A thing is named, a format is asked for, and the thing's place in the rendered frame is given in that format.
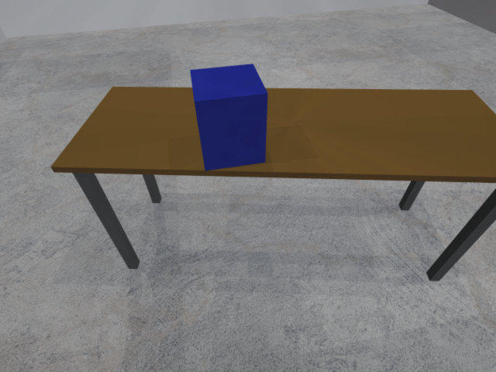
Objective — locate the table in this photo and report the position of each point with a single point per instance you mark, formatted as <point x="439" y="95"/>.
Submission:
<point x="321" y="133"/>

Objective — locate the carton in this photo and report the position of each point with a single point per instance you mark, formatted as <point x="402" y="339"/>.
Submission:
<point x="231" y="110"/>

